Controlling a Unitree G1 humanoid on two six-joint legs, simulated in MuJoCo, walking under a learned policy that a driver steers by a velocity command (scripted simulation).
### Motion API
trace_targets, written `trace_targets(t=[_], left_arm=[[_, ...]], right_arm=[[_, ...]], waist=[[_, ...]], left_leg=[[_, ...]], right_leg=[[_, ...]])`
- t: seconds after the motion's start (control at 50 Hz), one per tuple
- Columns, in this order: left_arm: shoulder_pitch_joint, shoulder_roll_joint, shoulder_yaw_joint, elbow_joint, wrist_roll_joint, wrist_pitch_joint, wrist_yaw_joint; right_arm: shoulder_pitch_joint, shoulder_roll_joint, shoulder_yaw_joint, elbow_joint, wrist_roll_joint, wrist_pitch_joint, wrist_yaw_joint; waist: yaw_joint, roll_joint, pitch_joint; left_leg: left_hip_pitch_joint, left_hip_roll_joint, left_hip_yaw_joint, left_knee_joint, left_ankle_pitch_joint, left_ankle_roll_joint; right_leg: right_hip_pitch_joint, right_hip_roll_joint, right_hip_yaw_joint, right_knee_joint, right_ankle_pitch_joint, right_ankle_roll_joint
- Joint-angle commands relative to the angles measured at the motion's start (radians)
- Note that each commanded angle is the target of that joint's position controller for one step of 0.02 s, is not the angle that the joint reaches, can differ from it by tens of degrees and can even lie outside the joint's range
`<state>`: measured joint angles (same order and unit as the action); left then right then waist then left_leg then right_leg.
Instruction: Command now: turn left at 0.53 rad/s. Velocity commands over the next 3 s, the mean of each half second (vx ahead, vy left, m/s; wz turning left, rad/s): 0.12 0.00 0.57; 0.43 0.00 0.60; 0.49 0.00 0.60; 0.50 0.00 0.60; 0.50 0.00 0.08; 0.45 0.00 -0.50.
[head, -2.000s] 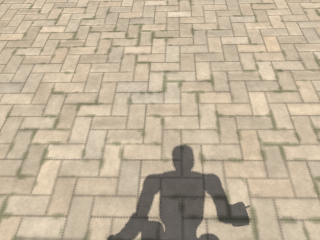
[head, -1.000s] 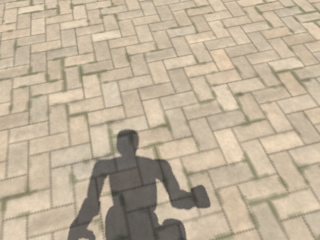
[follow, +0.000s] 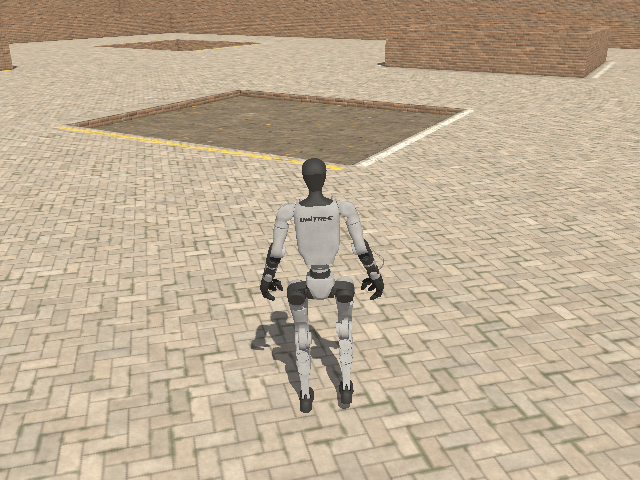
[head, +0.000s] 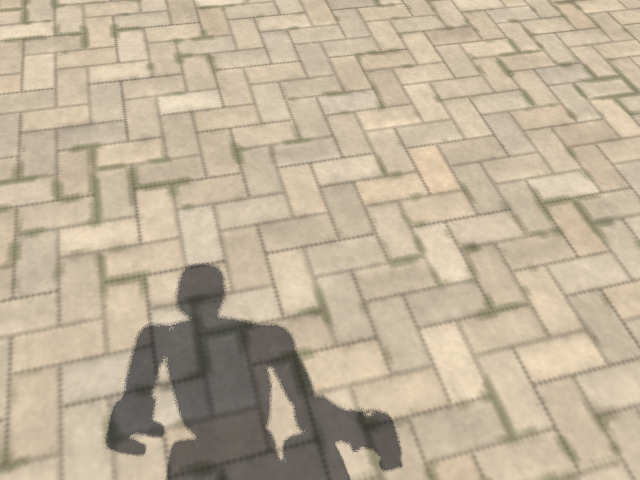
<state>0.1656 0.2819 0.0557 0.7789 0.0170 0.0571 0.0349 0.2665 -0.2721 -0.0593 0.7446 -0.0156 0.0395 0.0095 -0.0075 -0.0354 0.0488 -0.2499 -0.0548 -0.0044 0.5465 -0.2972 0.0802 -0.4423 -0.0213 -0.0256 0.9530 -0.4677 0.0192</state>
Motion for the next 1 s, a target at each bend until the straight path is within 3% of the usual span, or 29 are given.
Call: trace_targets(t=[0.02, 0.06, 0.22, 0.24, 0.3, 0.34, 0.36, 0.38, 0.4, 0.42, 0.44, 0.46, 0.48, 0.5, 0.54, 0.6, 0.7, 0.8, 0.84, 0.88, 0.9, 0.92, 0.94, 0.96, 0.98, 1.0], left_arm=[[-0.012, 0.098, 0.024, -0.063, 0.009, -0.019, -0.011], [0.01, 0.09, 0.023, -0.056, 0.009, -0.019, -0.02], [-0.049, 0.086, 0.013, -0.095, 0.001, -0.016, -0.01], [-0.046, 0.089, 0.011, -0.099, 0.004, -0.02, -0.013], [-0.069, 0.095, 0.007, -0.115, 0.01, -0.035, -0.022], [-0.053, 0.094, 0.004, -0.119, 0.002, -0.05, -0.021], [-0.019, 0.089, 0.002, -0.113, -0.003, -0.06, -0.017], [0.053, 0.076, 0.0, -0.094, -0.008, -0.069, -0.01], [0.131, 0.09, 0.005, -0.072, -0.008, -0.079, 0.003], [0.197, 0.18, 0.023, -0.065, 0.002, -0.088, 0.018], [0.183, 0.286, 0.043, -0.078, 0.02, -0.09, 0.018], [0.131, 0.25, 0.043, -0.068, 0.028, -0.089, 0.014], [0.085, 0.181, 0.025, -0.077, 0.016, -0.094, 0.007], [0.051, 0.142, 0.015, -0.084, 0.009, -0.101, -0.001], [0.071, 0.117, 0.008, -0.078, 0.007, -0.116, -0.005], [0.16, 0.12, 0.014, -0.044, 0.009, -0.135, -0.022], [0.231, 0.115, 0.017, -0.004, 0.008, -0.144, -0.031], [0.262, 0.129, 0.019, 0.036, 0.007, -0.144, -0.025], [0.264, 0.148, 0.02, 0.051, 0.006, -0.136, -0.02], [0.276, 0.183, 0.024, 0.066, 0.004, -0.124, -0.013], [0.267, 0.184, 0.021, 0.061, -0.001, -0.12, -0.01], [0.289, 0.126, 0.003, 0.02, -0.008, -0.123, -0.019], [0.257, 0.068, -0.006, -0.051, -0.005, -0.132, -0.036], [0.132, 0.151, 0.012, -0.076, 0.004, -0.139, -0.039], [0.101, 0.121, 0.001, -0.088, -0.008, -0.149, -0.042], [0.118, 0.107, -0.005, -0.076, -0.004, -0.154, -0.042]], right_arm=[[-0.035, -0.147, -0.038, -0.07, 0.012, -0.001, -0.016], [-0.012, -0.147, -0.039, -0.071, 0.016, -0.004, -0.012], [0.049, -0.185, -0.056, -0.067, 0.002, 0.0, -0.016], [0.059, -0.19, -0.059, -0.067, 0.0, 0.001, -0.013], [0.039, -0.193, -0.062, -0.074, -0.013, 0.003, 0.0], [0.019, -0.197, -0.065, -0.077, -0.017, 0.001, 0.008], [-0.005, -0.197, -0.066, -0.08, -0.016, -0.001, 0.011], [-0.053, -0.191, -0.065, -0.089, -0.01, -0.002, 0.011], [-0.083, -0.167, -0.06, -0.096, -0.002, -0.007, 0.004], [-0.058, -0.091, -0.042, -0.105, 0.007, -0.018, 0.0], [-0.063, -0.069, -0.032, -0.128, 0.001, -0.029, -0.004], [-0.1, -0.146, -0.044, -0.129, -0.028, -0.035, -0.001], [-0.075, -0.156, -0.05, -0.109, -0.026, -0.039, 0.014], [-0.037, -0.148, -0.049, -0.083, -0.022, -0.039, 0.028], [-0.016, -0.134, -0.046, -0.061, -0.027, -0.031, 0.052], [-0.089, -0.108, -0.035, -0.084, -0.022, -0.028, 0.067], [-0.213, -0.081, -0.02, -0.117, -0.025, -0.028, 0.077], [-0.339, -0.048, 0.008, -0.174, -0.026, -0.035, 0.095], [-0.311, -0.054, 0.008, -0.174, -0.03, -0.035, 0.085], [-0.146, -0.09, -0.011, -0.134, -0.034, -0.044, 0.065], [0.031, -0.121, -0.029, -0.077, -0.042, -0.054, 0.051], [0.156, -0.22, -0.06, -0.052, -0.048, -0.054, 0.032], [0.122, -0.296, -0.077, -0.076, -0.016, -0.05, 0.025], [0.141, -0.281, -0.078, -0.07, -0.001, -0.042, 0.019], [0.102, -0.238, -0.067, -0.046, 0.002, -0.045, 0.009], [0.066, -0.183, -0.051, -0.038, 0.004, -0.051, 0.004]], waist=[[0.015, 0.158, -0.033], [0.011, 0.127, -0.083], [-0.039, 0.15, -0.067], [-0.043, 0.144, -0.088], [-0.047, 0.169, -0.056], [-0.03, 0.167, -0.038], [-0.003, 0.157, -0.034], [0.054, 0.137, -0.027], [0.105, 0.093, -0.019], [0.11, -0.088, -0.048], [0.098, -0.175, -0.042], [0.052, -0.055, 0.045], [0.022, -0.043, 0.063], [0.0, -0.054, 0.064], [0.008, -0.096, 0.041], [0.042, -0.064, 0.042], [0.079, -0.062, 0.069], [0.096, -0.075, 0.082], [0.068, -0.084, 0.049], [-0.015, -0.097, -0.074], [-0.099, -0.064, -0.178], [-0.134, 0.076, -0.304], [-0.078, 0.273, -0.404], [-0.139, 0.127, -0.356], [-0.099, 0.088, -0.218], [-0.048, 0.045, -0.119]], left_leg=[[0.115, 0.23, -0.296, -0.24, 0.441, 0.131], [0.154, 0.218, -0.288, -0.225, 0.491, 0.132], [0.172, 0.214, -0.418, -0.215, 0.324, 0.158], [0.16, 0.206, -0.442, -0.23, 0.192, 0.164], [0.077, 0.178, -0.533, -0.29, -0.206, 0.176], [0.014, 0.168, -0.576, -0.291, -0.268, 0.169], [-0.041, 0.152, -0.582, -0.28, -0.28, 0.153], [-0.139, 0.111, -0.559, -0.251, -0.304, 0.116], [-0.273, 0.049, -0.502, -0.183, -0.356, 0.06], [-0.409, -0.048, -0.334, 0.085, -0.402, -0.007], [-0.537, -0.158, -0.18, 0.318, -0.295, -0.031], [-0.548, -0.037, -0.188, 0.418, -0.169, -0.032], [-0.517, -0.015, -0.178, 0.446, -0.103, -0.04], [-0.496, -0.003, -0.156, 0.474, -0.045, -0.056], [-0.48, 0.018, -0.108, 0.552, 0.03, -0.073], [-0.544, 0.044, -0.095, 0.571, 0.095, -0.085], [-0.585, 0.071, -0.047, 0.43, 0.153, -0.093], [-0.455, 0.084, 0.086, 0.169, 0.137, -0.039], [-0.328, 0.034, 0.14, 0.093, 0.071, 0.008], [-0.096, -0.052, 0.166, 0.051, 0.007, 0.065], [0.149, -0.068, 0.133, -0.023, 0.056, 0.098], [0.461, 0.141, -0.16, -0.077, -0.164, 0.168], [0.63, 0.404, -0.731, -0.207, -0.156, 0.274], [0.599, 0.385, -0.699, -0.246, 0.011, 0.279], [0.475, 0.359, -0.53, -0.236, 0.156, 0.267], [0.317, 0.306, -0.428, -0.248, 0.301, 0.229]], right_leg=[[-0.148, 0.0, 0.061, 0.13, 0.087, 0.0], [-0.133, 0.014, 0.06, 0.141, 0.112, 0.013], [-0.128, 0.033, 0.083, -0.07, 0.088, 0.025], [-0.1, 0.038, 0.082, -0.095, 0.078, 0.022], [-0.033, 0.06, 0.078, -0.186, 0.041, 0.007], [0.054, 0.08, 0.079, -0.272, 0.016, -0.012], [0.143, 0.09, 0.08, -0.345, 0.022, -0.027], [0.294, 0.093, 0.076, -0.479, 0.089, -0.045], [0.465, 0.064, 0.093, -0.611, 0.145, -0.062], [0.597, -0.156, 0.317, -0.729, -0.081, -0.094], [0.554, -0.376, 0.689, -0.852, -0.336, -0.173], [0.43, -0.374, 0.658, -0.838, -0.346, -0.205], [0.39, -0.316, 0.566, -0.835, -0.291, -0.194], [0.385, -0.256, 0.453, -0.84, -0.185, -0.17], [0.387, -0.197, 0.294, -0.842, -0.005, -0.156], [0.437, -0.198, 0.192, -0.837, 0.161, -0.163], [0.489, -0.206, 0.065, -0.823, 0.395, -0.168], [0.501, -0.226, -0.053, -0.779, 0.614, -0.151], [0.516, -0.228, -0.109, -0.679, 0.907, -0.133], [0.513, -0.234, -0.155, -0.403, 1.255, -0.121], [0.406, -0.218, -0.183, -0.172, 1.168, -0.098], [0.11, -0.17, -0.19, 0.147, 0.754, -0.063], [-0.205, 0.023, -0.093, 0.455, -0.031, -0.016], [-0.301, -0.002, 0.061, 0.507, 0.038, -0.025], [-0.317, -0.054, 0.063, 0.458, 0.124, -0.033], [-0.259, -0.088, 0.057, 0.348, 0.157, -0.036]])
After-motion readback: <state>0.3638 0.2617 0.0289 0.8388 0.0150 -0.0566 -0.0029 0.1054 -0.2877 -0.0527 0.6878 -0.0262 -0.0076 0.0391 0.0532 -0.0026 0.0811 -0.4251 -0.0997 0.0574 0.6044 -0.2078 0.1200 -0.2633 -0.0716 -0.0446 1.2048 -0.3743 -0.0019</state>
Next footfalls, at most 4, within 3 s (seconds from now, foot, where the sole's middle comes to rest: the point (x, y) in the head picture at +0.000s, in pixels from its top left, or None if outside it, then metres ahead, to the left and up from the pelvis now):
0.42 right None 0.08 -0.11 -0.77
0.90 left None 0.26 0.23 -0.77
1.44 right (153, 411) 0.62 0.34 -0.77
1.96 left None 0.56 0.68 -0.77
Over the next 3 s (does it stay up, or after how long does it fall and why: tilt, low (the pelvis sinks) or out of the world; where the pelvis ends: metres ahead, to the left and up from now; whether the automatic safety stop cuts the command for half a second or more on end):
stays up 0.77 1.06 -0.01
